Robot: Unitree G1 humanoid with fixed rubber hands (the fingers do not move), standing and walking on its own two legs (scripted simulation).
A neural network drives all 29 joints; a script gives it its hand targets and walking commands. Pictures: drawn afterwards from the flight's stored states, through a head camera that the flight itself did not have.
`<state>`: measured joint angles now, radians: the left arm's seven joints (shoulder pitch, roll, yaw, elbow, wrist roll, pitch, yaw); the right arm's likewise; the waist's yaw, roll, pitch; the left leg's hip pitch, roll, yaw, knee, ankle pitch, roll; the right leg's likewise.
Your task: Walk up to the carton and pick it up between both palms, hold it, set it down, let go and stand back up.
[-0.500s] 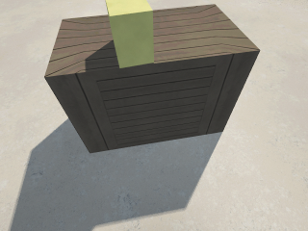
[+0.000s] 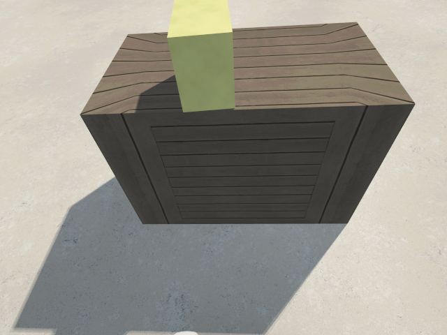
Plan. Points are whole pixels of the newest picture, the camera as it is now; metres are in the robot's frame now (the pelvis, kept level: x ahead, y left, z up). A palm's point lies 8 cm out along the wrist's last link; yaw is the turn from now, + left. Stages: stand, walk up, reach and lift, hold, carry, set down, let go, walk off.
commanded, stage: walk up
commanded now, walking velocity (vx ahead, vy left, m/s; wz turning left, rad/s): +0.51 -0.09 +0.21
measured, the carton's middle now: (204, 53) +0.88 +0.06 +0.07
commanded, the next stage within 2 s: none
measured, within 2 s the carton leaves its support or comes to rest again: neither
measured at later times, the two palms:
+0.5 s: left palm out of the picture +0.11 +0.16 -0.15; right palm (306, 216) +0.43 -0.20 -0.18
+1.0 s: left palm (155, 191) +0.48 +0.20 -0.11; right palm (340, 199) +0.46 -0.29 -0.16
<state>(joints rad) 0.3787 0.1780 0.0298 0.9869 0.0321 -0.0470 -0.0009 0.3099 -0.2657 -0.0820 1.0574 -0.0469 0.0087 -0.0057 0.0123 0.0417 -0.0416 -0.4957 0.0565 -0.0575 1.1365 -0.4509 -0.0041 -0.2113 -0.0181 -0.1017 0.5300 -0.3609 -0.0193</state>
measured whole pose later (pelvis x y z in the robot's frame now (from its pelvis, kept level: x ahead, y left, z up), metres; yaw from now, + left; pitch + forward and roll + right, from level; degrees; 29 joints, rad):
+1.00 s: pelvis +0.43 -0.04 +0.00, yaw +4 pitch -3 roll +3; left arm 0.19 0.16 0.03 0.94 0.03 -0.01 0.05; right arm 0.25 -0.26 -0.07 1.00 -0.02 0.05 -0.02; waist -0.01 0.06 0.12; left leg -0.50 -0.01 0.01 1.25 -0.47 -0.07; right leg -0.31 -0.11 -0.11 0.56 -0.20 -0.02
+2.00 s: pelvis +0.36 +0.08 +0.01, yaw +5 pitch -2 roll +0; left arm 0.27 0.12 -0.01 1.14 0.01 0.00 0.04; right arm 0.29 -0.15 -0.02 1.10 -0.01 0.00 -0.02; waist -0.02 0.00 0.03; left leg -0.19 -0.04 0.07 0.37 -0.16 0.06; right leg -0.09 0.00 0.01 0.38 -0.26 0.00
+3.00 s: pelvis +0.44 -0.03 +0.01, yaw +4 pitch +0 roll +0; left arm 0.27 0.13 0.01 1.13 0.01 -0.02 0.03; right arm 0.32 -0.11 0.02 1.11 -0.01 -0.01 -0.05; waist 0.01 0.00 0.04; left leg -0.09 0.02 0.02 0.38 -0.29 -0.01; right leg -0.17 0.03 -0.10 0.40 -0.23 -0.06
